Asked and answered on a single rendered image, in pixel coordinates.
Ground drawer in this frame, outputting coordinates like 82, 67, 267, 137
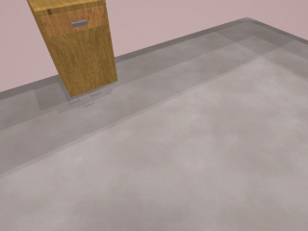
40, 6, 106, 37

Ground cabinet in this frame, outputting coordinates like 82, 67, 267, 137
27, 0, 118, 97

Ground handle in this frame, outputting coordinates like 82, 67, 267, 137
70, 19, 88, 28

